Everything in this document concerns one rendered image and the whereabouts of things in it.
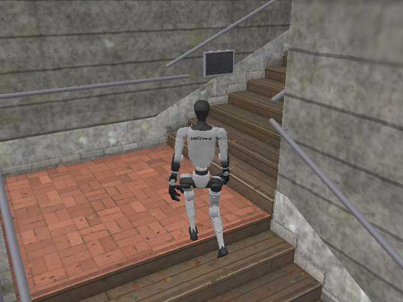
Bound stairs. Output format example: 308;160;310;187
32;216;323;302
167;55;287;219

